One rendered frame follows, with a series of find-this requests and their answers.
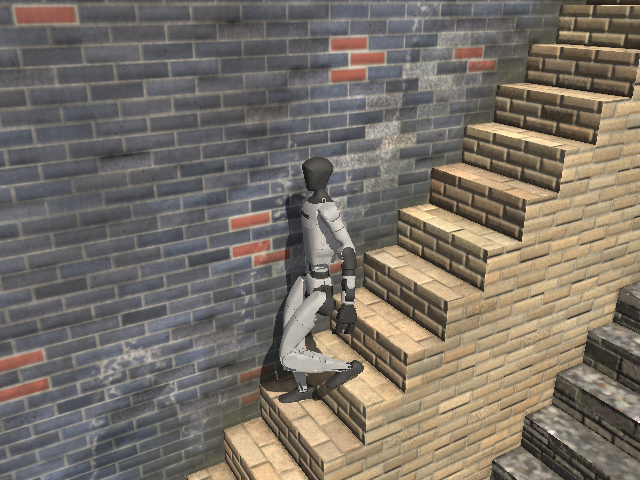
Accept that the left robot hand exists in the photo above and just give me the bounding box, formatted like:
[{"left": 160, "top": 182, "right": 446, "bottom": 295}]
[{"left": 332, "top": 304, "right": 357, "bottom": 334}]

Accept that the robot left upper arm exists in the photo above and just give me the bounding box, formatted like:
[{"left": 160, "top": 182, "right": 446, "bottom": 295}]
[{"left": 317, "top": 203, "right": 356, "bottom": 260}]

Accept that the left robot forearm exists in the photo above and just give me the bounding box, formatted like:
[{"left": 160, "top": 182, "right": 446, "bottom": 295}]
[{"left": 341, "top": 247, "right": 357, "bottom": 305}]

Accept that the robot right shin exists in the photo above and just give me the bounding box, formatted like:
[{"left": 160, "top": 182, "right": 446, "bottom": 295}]
[{"left": 292, "top": 348, "right": 307, "bottom": 393}]

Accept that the robot right thigh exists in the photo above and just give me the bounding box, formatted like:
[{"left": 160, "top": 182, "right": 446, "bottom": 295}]
[{"left": 283, "top": 276, "right": 310, "bottom": 350}]

